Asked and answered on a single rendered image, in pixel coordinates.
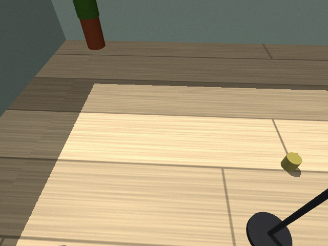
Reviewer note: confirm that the potted plant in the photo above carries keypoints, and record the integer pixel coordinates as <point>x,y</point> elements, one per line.
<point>88,14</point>

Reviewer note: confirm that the mug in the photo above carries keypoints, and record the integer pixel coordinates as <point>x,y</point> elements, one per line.
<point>291,162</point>

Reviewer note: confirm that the floor lamp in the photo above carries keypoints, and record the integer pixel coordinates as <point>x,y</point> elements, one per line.
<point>266,229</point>

